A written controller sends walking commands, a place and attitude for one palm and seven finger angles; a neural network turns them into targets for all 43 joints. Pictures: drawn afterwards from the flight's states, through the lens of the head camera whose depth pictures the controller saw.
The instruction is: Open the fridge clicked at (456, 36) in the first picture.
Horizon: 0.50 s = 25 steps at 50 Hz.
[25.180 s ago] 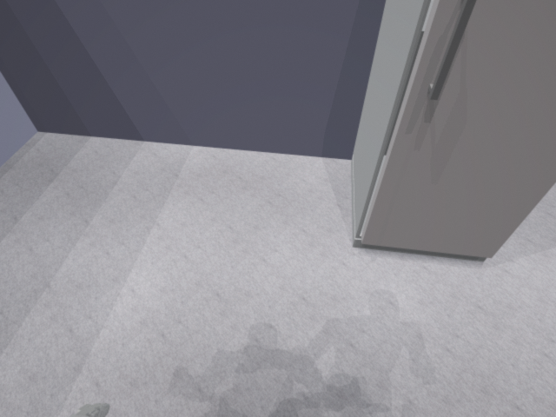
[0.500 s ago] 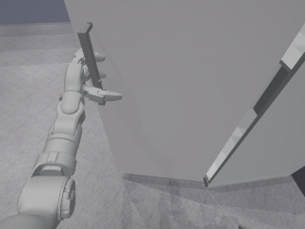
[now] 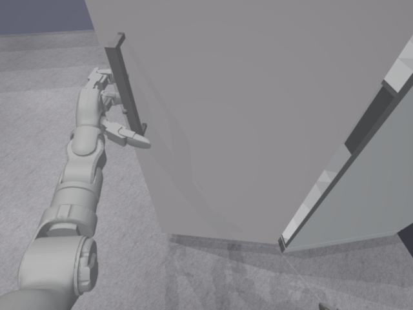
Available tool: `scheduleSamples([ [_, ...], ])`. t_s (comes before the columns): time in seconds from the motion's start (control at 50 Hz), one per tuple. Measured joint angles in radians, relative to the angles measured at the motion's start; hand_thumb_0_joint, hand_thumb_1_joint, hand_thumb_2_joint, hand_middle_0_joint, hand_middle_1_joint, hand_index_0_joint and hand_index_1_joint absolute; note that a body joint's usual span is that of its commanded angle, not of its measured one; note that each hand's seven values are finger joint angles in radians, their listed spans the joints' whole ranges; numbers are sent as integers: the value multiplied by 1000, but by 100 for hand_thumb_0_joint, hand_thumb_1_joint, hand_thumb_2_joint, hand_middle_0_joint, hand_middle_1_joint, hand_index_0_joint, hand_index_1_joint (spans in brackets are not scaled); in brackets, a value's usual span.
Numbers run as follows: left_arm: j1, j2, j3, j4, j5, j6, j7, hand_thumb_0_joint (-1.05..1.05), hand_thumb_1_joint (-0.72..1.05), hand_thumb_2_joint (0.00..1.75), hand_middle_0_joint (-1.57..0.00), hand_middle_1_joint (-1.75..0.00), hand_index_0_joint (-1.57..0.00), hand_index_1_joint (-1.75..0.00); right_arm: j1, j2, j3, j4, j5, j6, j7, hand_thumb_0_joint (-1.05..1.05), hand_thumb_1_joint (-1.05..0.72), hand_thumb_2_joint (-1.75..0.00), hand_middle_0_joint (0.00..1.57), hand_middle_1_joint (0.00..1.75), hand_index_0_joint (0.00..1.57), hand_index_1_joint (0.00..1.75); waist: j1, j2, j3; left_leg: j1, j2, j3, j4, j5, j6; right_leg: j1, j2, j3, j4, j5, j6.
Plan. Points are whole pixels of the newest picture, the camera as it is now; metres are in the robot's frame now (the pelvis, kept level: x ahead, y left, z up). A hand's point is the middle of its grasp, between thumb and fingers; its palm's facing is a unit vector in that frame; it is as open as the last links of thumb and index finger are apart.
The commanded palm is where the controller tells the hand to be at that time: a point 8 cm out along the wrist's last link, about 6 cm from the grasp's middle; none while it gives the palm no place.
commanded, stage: slip the hand off the handle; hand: left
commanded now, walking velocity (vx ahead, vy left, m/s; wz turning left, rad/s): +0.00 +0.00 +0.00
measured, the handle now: (131, 95) +0.50 +0.15 +0.15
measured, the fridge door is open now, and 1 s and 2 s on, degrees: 76 76 76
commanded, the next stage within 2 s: draw the hand back to the body in 1.08 s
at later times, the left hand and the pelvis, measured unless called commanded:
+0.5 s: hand (94, 112) +0.45 +0.21 +0.15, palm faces +0.10 -0.98 -0.17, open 14.7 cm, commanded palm +0.39 +0.26 +0.15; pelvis +0.00 +0.02 +0.00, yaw +0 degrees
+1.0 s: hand (70, 156) +0.34 +0.23 +0.15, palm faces +0.12 -0.98 -0.16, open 14.7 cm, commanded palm +0.30 +0.27 +0.15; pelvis +0.00 +0.00 +0.00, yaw +2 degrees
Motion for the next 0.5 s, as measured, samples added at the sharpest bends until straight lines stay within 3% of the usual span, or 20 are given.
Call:
scheduleSamples([
  [0.22,3,59,-2,13,-29,-17,-68,-1,-55,20,-27,-116,-26,-115,28,-12,-2,1,19,3,-9,0,-90,-90,20,30,20,30,18,-1,-6,-17,-10,-14,26,-13,10,1,-12,-12,4,-4,11],
  [0.4,-33,86,25,70,-24,-42,-95,-1,-55,20,-26,-116,-26,-115,37,-10,5,13,16,-5,-12,1,-90,-90,20,30,20,30,6,-4,-5,-41,-15,-13,41,-17,17,-21,-17,-9,12,-3,17],
  [0.5,26,98,48,13,-43,-45,-120,-1,-55,20,-26,-116,-26,-115,58,-5,3,-3,20,-1,-5,1,-90,-90,20,30,20,30,5,-1,-15,-35,-12,2,35,-20,18,-22,-13,5,7,0,19],
])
